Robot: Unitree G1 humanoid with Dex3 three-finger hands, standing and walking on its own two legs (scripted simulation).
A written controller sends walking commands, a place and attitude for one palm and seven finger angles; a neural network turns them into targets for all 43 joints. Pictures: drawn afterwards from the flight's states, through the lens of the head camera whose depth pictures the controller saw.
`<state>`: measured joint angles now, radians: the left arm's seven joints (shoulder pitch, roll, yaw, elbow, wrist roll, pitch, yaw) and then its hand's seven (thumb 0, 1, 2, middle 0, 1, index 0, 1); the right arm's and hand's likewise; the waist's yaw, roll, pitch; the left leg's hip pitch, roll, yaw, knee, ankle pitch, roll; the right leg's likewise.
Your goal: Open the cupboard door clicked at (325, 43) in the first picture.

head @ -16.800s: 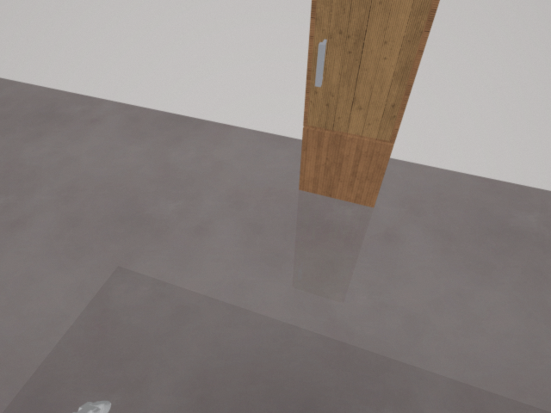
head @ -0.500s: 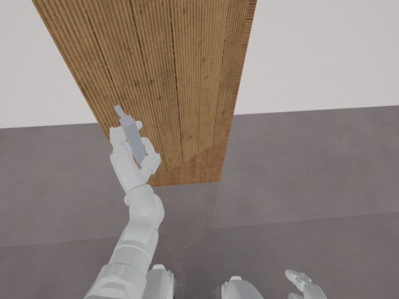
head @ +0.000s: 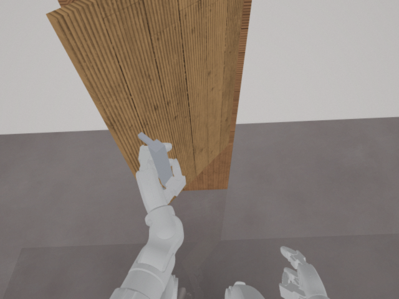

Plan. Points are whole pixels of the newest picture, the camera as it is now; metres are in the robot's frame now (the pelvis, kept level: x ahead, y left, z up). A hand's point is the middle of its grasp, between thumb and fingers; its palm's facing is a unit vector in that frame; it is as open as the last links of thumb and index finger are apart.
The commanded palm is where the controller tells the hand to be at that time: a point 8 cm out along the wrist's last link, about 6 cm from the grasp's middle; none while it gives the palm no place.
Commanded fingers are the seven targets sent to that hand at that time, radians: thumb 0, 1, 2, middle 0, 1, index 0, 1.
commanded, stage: open thumb and fingers to let go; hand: left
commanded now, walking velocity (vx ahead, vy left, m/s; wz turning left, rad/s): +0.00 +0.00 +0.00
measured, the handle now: (156, 161) +0.39 +0.10 +0.04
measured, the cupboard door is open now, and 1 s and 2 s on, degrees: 47 49 51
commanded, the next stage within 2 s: slide the hand sideways off the handle in 0.70 s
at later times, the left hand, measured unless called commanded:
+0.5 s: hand (175, 176) +0.36 +0.06 +0.03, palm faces +0.37 -0.93 -0.04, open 13.5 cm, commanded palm +0.31 +0.09 +0.02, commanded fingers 0.00 -0.50 0.30 -0.22 -0.70 -0.22 -0.70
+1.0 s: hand (176, 193) +0.32 +0.06 +0.02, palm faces -0.10 -0.99 -0.05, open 15.9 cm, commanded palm +0.31 +0.09 +0.02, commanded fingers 0.00 -0.50 0.30 -0.15 -0.30 -0.15 -0.30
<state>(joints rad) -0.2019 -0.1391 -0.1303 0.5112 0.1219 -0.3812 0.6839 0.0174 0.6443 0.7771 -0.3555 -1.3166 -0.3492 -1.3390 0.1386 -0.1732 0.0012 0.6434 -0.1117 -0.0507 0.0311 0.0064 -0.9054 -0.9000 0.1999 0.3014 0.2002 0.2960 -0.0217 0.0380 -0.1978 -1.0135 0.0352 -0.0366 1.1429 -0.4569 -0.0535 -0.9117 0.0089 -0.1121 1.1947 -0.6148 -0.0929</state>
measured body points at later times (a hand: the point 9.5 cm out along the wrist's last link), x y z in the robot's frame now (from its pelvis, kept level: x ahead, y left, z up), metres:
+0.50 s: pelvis +0.00 +0.01 +0.00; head +0.08 -0.01 +0.44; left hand +0.33 +0.11 +0.03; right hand +0.12 -0.22 -0.14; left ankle +0.05 +0.16 -0.64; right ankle -0.02 -0.06 -0.64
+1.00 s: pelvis -0.02 +0.04 -0.01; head +0.06 +0.03 +0.43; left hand +0.32 +0.11 +0.03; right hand +0.12 -0.19 -0.13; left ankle +0.05 +0.16 -0.64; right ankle -0.02 -0.06 -0.64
